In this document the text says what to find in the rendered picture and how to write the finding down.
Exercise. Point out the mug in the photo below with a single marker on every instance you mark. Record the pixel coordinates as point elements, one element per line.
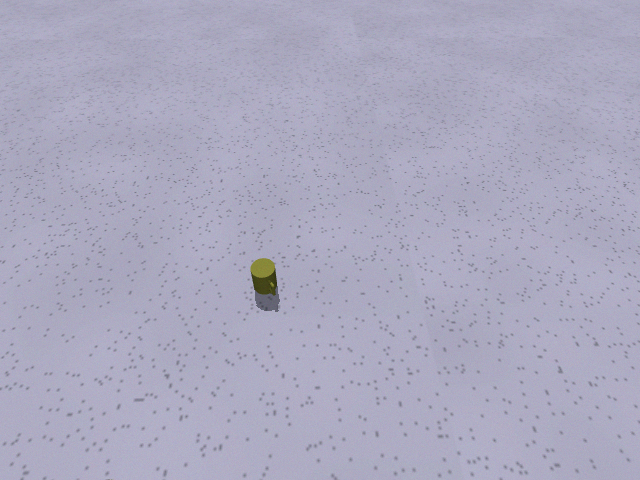
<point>264,276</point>

